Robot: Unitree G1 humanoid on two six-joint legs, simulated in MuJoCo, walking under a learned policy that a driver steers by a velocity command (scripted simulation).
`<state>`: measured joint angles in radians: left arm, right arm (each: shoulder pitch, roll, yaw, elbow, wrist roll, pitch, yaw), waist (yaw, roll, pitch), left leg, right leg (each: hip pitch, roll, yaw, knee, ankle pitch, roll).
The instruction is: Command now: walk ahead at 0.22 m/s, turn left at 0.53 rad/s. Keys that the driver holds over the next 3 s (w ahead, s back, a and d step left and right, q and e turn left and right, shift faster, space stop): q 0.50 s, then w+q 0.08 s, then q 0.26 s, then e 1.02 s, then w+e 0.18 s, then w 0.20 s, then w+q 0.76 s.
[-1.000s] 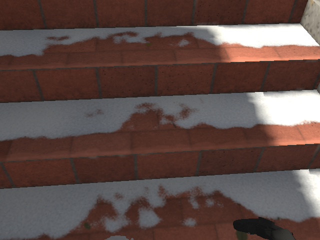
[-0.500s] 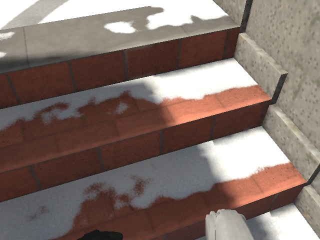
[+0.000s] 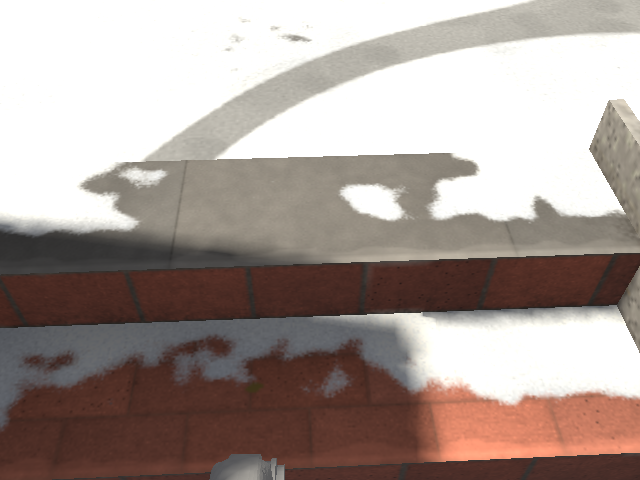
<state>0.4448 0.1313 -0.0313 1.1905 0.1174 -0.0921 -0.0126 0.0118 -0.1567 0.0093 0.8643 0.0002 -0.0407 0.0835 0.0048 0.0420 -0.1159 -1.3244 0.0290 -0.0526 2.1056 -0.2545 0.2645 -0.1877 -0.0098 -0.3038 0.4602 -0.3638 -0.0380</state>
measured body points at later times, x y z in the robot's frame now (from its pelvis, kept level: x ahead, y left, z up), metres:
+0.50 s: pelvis +0.16 +0.02 +0.14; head +0.17 +0.03 +0.59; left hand +0.27 +0.32 +0.04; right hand +0.33 -0.19 +0.02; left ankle +0.22 +0.11 -0.58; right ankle +0.25 -0.15 -0.44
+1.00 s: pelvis +0.25 -0.02 +0.16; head +0.28 -0.04 +0.61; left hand +0.21 +0.22 +0.06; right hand +0.56 -0.11 +0.07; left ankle +0.22 +0.14 -0.49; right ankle +0.24 -0.13 -0.58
